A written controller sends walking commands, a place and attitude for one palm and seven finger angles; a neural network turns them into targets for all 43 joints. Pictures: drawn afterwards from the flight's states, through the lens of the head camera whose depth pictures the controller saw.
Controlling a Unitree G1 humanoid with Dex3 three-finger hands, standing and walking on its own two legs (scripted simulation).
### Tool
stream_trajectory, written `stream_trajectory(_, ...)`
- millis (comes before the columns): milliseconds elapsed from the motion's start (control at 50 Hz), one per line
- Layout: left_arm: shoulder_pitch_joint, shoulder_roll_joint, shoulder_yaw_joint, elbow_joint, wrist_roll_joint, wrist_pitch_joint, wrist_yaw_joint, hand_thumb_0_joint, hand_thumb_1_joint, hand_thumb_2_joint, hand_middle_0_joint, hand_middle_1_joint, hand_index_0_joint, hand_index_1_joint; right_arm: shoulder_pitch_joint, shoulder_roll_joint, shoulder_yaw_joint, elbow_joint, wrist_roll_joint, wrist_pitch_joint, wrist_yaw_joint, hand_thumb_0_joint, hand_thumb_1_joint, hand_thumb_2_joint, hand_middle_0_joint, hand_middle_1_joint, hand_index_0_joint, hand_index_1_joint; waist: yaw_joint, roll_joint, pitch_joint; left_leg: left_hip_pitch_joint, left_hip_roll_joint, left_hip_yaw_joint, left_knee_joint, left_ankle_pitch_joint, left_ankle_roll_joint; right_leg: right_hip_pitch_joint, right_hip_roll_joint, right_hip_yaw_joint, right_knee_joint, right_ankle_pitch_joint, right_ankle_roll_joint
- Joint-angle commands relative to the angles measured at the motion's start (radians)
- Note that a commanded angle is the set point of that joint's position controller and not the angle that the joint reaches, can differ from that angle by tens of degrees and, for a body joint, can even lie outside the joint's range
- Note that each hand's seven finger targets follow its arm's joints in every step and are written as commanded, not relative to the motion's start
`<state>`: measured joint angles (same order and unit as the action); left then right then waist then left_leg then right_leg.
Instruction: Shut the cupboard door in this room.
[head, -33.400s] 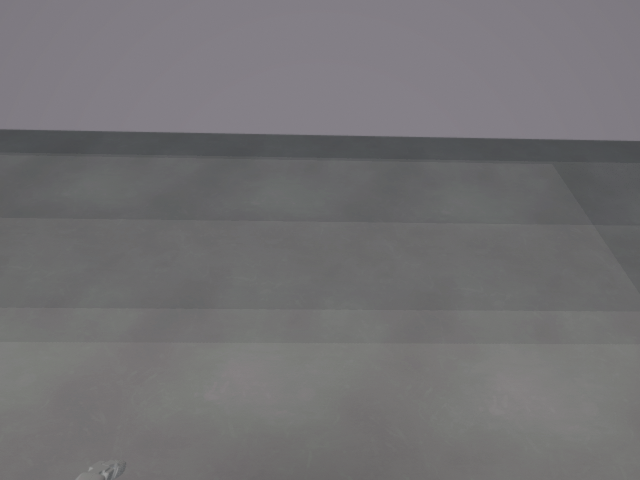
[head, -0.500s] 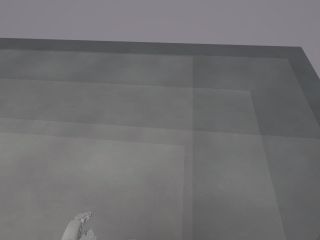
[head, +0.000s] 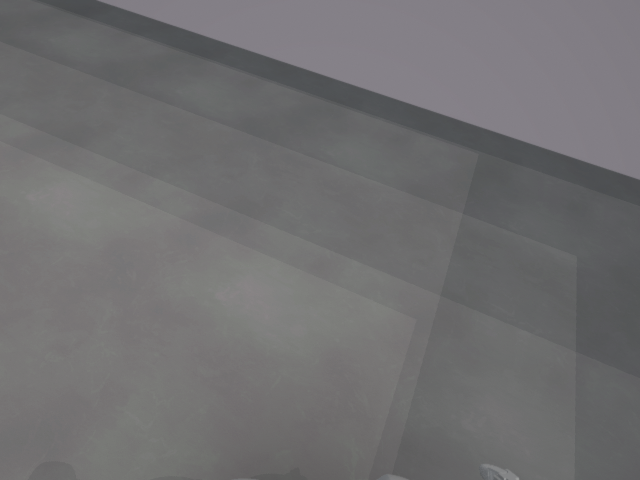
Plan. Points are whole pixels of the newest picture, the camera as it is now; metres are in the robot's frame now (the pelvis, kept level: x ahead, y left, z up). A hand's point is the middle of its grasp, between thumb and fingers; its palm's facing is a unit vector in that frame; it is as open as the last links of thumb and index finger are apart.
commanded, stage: turn or walk to find it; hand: left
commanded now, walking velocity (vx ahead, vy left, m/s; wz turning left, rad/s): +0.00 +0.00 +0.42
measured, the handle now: out of the picture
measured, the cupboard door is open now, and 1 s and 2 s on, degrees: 96 96 96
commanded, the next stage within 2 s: none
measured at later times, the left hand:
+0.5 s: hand out of the picture +0.09 +0.18 -0.15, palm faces +0.17 -0.95 -0.26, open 7.4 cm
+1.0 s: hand out of the picture -0.12 +0.18 -0.18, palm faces +0.47 -0.84 -0.27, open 7.4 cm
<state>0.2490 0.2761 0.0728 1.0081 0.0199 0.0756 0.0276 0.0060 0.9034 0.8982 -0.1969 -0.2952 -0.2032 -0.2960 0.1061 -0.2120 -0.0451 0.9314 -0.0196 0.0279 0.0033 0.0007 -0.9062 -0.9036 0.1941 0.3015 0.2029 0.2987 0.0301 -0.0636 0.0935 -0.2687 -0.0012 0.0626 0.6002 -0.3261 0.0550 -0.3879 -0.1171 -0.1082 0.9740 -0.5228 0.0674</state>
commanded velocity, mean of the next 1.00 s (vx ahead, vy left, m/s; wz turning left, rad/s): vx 0.00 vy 0.00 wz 0.42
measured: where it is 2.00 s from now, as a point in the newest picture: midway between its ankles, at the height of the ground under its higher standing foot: outside the picture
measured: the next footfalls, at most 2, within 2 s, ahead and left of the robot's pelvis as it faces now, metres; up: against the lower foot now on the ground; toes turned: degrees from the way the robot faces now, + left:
right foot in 0.50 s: +0.04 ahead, -0.13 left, +0.00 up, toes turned +9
left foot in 0.98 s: -0.05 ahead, +0.09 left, +0.00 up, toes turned +29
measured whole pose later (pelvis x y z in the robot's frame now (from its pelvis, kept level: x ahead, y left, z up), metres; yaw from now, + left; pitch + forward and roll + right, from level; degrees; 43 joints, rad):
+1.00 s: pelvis -0.03 -0.02 -0.01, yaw +26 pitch +0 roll +1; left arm 0.28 0.26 0.07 0.99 0.02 0.04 0.02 0.00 0.90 0.90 -0.20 -0.30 -0.21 -0.30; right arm 0.10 -0.24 -0.06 0.95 -0.01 0.04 0.01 0.00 -0.91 -0.90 0.19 0.30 0.20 0.30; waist 0.03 -0.05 0.09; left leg -0.25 0.00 0.06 0.57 -0.27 0.00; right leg -0.28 -0.16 -0.22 0.70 -0.42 0.04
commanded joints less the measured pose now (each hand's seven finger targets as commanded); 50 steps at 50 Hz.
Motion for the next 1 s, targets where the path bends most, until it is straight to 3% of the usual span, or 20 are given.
stream_trajectory(0, -0.031, 0.060, 0.009, -0.081, -0.001, -0.042, -0.018, 0.000, 0.900, 0.900, -0.200, -0.300, -0.200, -0.300, 0.057, -0.188, -0.038, -0.036, 0.003, -0.021, -0.024, 0.000, -0.900, -0.900, 0.200, 0.300, 0.200, 0.300, -0.034, 0.201, -0.091, 0.164, 0.247, -0.257, -0.287, 0.488, 0.087, -0.167, -0.001, 0.085, 0.173, 0.115, 0.014)
stream_trajectory(60, -0.022, 0.065, 0.007, -0.081, -0.002, -0.041, -0.015, 0.000, 0.900, 0.900, -0.200, -0.300, -0.200, -0.300, 0.086, -0.181, -0.040, -0.032, 0.008, -0.027, -0.024, 0.000, -0.900, -0.900, 0.200, 0.300, 0.200, 0.300, -0.037, 0.182, -0.122, 0.218, 0.232, -0.245, -0.280, 0.560, 0.086, -0.176, 0.006, 0.089, 0.164, 0.152, 0.029)
stream_trajectory(300, -0.144, 0.029, -0.002, -0.147, -0.009, -0.046, -0.009, 0.000, 0.900, 0.900, -0.200, -0.300, -0.200, -0.300, 0.159, -0.181, -0.059, -0.020, -0.005, -0.016, -0.021, 0.000, -0.900, -0.900, 0.200, 0.300, 0.200, 0.300, -0.072, 0.198, -0.119, 0.184, 0.230, -0.410, -0.268, 0.456, 0.130, -0.113, 0.050, 0.098, -0.071, 0.075, 0.022)
stream_trajectory(380, -0.117, 0.020, -0.007, -0.147, -0.016, -0.057, -0.005, 0.000, 0.900, 0.900, -0.200, -0.300, -0.200, -0.300, 0.151, -0.179, -0.063, -0.020, -0.007, -0.011, -0.018, 0.000, -0.900, -0.900, 0.200, 0.300, 0.200, 0.300, -0.060, 0.202, -0.146, 0.120, 0.203, -0.440, -0.219, 0.541, 0.120, 0.032, 0.092, 0.080, -0.268, 0.094, 0.001)
stream_trajectory(420, -0.057, 0.024, -0.004, -0.135, -0.021, -0.065, -0.001, 0.000, 0.900, 0.900, -0.200, -0.300, -0.200, -0.300, 0.134, -0.171, -0.062, -0.023, -0.002, -0.010, -0.017, 0.000, -0.900, -0.900, 0.200, 0.300, 0.200, 0.300, -0.025, 0.185, -0.168, 0.046, 0.167, -0.431, -0.178, 0.503, 0.085, 0.173, 0.098, 0.071, -0.458, 0.225, -0.008)
stream_trajectory(440, -0.025, 0.042, 0.000, -0.126, -0.019, -0.073, 0.002, 0.000, 0.900, 0.900, -0.200, -0.300, -0.200, -0.300, 0.133, -0.152, -0.061, -0.027, 0.005, -0.011, -0.014, 0.000, -0.900, -0.900, 0.200, 0.300, 0.200, 0.300, -0.009, 0.150, -0.183, -0.028, 0.129, -0.415, -0.137, 0.409, 0.044, 0.291, 0.070, 0.085, -0.596, 0.323, -0.015)
stream_trajectory(460, -0.002, 0.099, 0.011, -0.122, -0.008, -0.083, 0.009, 0.000, 0.900, 0.900, -0.200, -0.300, -0.200, -0.300, 0.148, -0.108, -0.055, -0.030, 0.013, -0.014, -0.007, 0.000, -0.900, -0.900, 0.200, 0.300, 0.200, 0.300, -0.003, 0.000, -0.203, -0.174, 0.051, -0.321, -0.022, 0.207, -0.018, 0.435, -0.089, 0.222, -0.672, 0.348, -0.059)
stream_trajectory(480, 0.000, 0.166, 0.023, -0.129, 0.003, -0.087, 0.014, 0.000, 0.900, 0.900, -0.200, -0.300, -0.200, -0.300, 0.140, -0.063, -0.049, -0.056, 0.014, -0.015, -0.001, 0.000, -0.900, -0.900, 0.200, 0.300, 0.200, 0.300, 0.007, -0.194, -0.159, -0.307, -0.080, -0.142, 0.176, -0.176, -0.083, 0.433, -0.322, 0.414, -0.689, 0.478, -0.173)
stream_trajectory(500, -0.005, 0.161, 0.029, -0.140, -0.005, -0.085, 0.014, 0.000, 0.900, 0.900, -0.200, -0.300, -0.200, -0.300, 0.115, -0.110, -0.063, -0.053, 0.001, 0.006, -0.007, 0.000, -0.900, -0.900, 0.200, 0.300, 0.200, 0.300, 0.017, -0.166, -0.136, -0.278, -0.047, -0.162, 0.370, -0.264, -0.083, 0.282, -0.376, 0.425, -0.702, 0.479, -0.244)
stream_trajectory(520, -0.058, 0.134, 0.026, -0.151, -0.006, -0.082, 0.017, 0.000, 0.900, 0.900, -0.200, -0.300, -0.200, -0.300, 0.111, -0.110, -0.067, -0.037, -0.002, 0.021, -0.004, 0.000, -0.900, -0.900, 0.200, 0.300, 0.200, 0.300, -0.011, -0.117, -0.080, -0.273, -0.028, -0.172, 0.505, -0.221, -0.083, 0.194, -0.326, 0.391, -0.714, 0.412, -0.251)
stream_trajectory(560, -0.131, 0.077, 0.009, -0.167, -0.006, -0.085, 0.012, 0.000, 0.900, 0.900, -0.200, -0.300, -0.200, -0.300, 0.155, -0.092, -0.066, 0.001, -0.005, 0.032, 0.008, 0.000, -0.900, -0.900, 0.200, 0.300, 0.200, 0.300, -0.058, -0.037, -0.033, -0.277, 0.002, -0.148, 0.620, -0.092, -0.097, 0.149, -0.221, 0.225, -0.692, 0.395, -0.200)
stream_trajectory(600, -0.122, 0.060, 0.006, -0.166, -0.003, -0.092, 0.011, 0.000, 0.900, 0.900, -0.200, -0.300, -0.200, -0.300, 0.176, -0.078, -0.062, 0.012, -0.004, 0.033, 0.013, 0.000, -0.900, -0.900, 0.200, 0.300, 0.200, 0.300, -0.060, -0.081, -0.040, -0.273, 0.012, -0.125, 0.626, -0.039, -0.114, 0.166, -0.186, 0.150, -0.682, 0.459, -0.171)
stream_trajectory(700, 0.008, 0.090, 0.016, -0.123, 0.003, -0.095, 0.008, 0.000, 0.900, 0.900, -0.200, -0.300, -0.200, -0.300, 0.080, -0.074, -0.048, -0.006, 0.000, 0.029, 0.011, 0.000, -0.900, -0.900, 0.200, 0.300, 0.200, 0.300, -0.002, -0.106, -0.071, -0.266, 0.024, -0.082, 0.457, -0.105, -0.138, 0.296, -0.209, 0.124, -0.634, 0.663, -0.194)
stream_trajectory(820, 0.070, 0.137, 0.028, -0.087, 0.011, -0.086, 0.005, 0.000, 0.900, 0.900, -0.200, -0.300, -0.200, -0.300, -0.008, -0.065, -0.025, -0.026, 0.013, 0.015, 0.008, 0.000, -0.900, -0.900, 0.200, 0.300, 0.200, 0.300, 0.032, -0.149, -0.105, -0.160, 0.012, -0.018, 0.201, -0.164, -0.120, 0.349, -0.231, 0.094, -0.572, 0.830, -0.214)
stream_trajectory(880, 0.033, 0.150, 0.031, -0.079, 0.010, -0.080, 0.004, 0.000, 0.900, 0.900, -0.200, -0.300, -0.200, -0.300, 0.033, -0.072, -0.022, -0.022, 0.016, 0.007, 0.006, 0.000, -0.900, -0.900, 0.200, 0.300, 0.200, 0.300, -0.003, -0.147, -0.128, -0.051, 0.007, 0.010, 0.024, -0.082, -0.106, 0.316, -0.235, 0.061, -0.520, 0.777, -0.185)
stream_trajectory(900, 0.025, 0.150, 0.032, -0.078, 0.005, -0.078, 0.003, 0.000, 0.900, 0.900, -0.200, -0.300, -0.200, -0.300, 0.060, -0.082, -0.022, -0.016, 0.014, 0.001, 0.005, 0.000, -0.900, -0.900, 0.200, 0.300, 0.200, 0.300, -0.022, -0.137, -0.138, 0.023, 0.007, 0.022, -0.083, 0.011, -0.099, 0.281, -0.225, 0.033, -0.481, 0.729, -0.153)
stream_trajectory(920, 0.020, 0.142, 0.030, -0.081, -0.004, -0.072, 0.000, 0.000, 0.900, 0.900, -0.200, -0.300, -0.200, -0.300, 0.089, -0.111, -0.028, -0.009, 0.011, -0.007, 0.007, 0.000, -0.900, -0.900, 0.200, 0.300, 0.200, 0.300, -0.046, -0.061, -0.150, 0.148, 0.027, 0.008, -0.205, 0.145, -0.085, 0.195, -0.201, -0.010, -0.402, 0.632, -0.106)
stream_trajectory(940, 0.042, 0.095, 0.026, -0.100, -0.009, -0.064, -0.004, 0.000, 0.900, 0.900, -0.200, -0.300, -0.200, -0.300, 0.114, -0.198, -0.048, -0.014, 0.002, -0.018, 0.005, 0.000, -0.900, -0.900, 0.200, 0.300, 0.200, 0.300, -0.058, 0.163, -0.189, 0.299, 0.213, -0.220, -0.257, 0.354, -0.012, 0.011, -0.103, -0.072, -0.224, 0.364, -0.039)
stream_trajectory(960, 0.021, 0.037, -0.001, -0.130, -0.008, -0.059, -0.008, 0.000, 0.900, 0.900, -0.200, -0.300, -0.200, -0.300, 0.158, -0.284, -0.067, -0.013, 0.004, -0.012, 0.001, 0.000, -0.900, -0.900, 0.200, 0.300, 0.200, 0.300, -0.079, 0.369, -0.176, 0.331, 0.416, -0.427, -0.260, 0.706, 0.113, -0.162, -0.011, -0.056, -0.042, -0.135, 0.007)
stream_trajectory(980, -0.049, 0.057, -0.006, -0.137, -0.001, -0.043, 0.002, 0.000, 0.900, 0.900, -0.200, -0.300, -0.200, -0.300, 0.181, -0.274, -0.063, 0.004, 0.003, -0.007, -0.007, 0.000, -0.900, -0.900, 0.200, 0.300, 0.200, 0.300, -0.105, 0.302, -0.157, 0.226, 0.416, -0.405, -0.263, 0.609, 0.156, -0.126, -0.011, 0.036, 0.055, -0.143, -0.001)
